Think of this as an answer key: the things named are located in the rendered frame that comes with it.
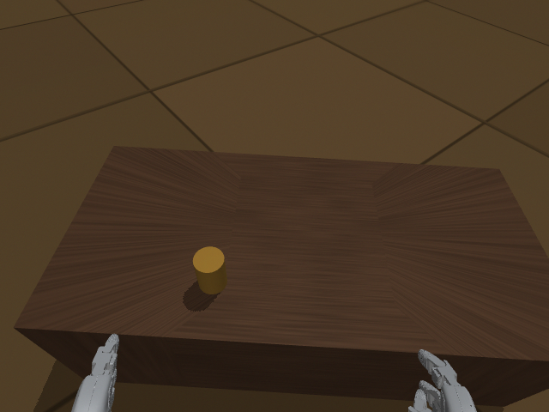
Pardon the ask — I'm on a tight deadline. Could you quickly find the left robot hand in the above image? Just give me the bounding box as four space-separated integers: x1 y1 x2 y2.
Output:
71 334 119 412

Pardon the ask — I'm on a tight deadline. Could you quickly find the right robot hand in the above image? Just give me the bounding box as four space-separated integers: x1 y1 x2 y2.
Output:
408 349 477 412

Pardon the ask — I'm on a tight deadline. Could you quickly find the can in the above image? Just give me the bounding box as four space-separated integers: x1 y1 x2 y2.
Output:
193 246 227 294

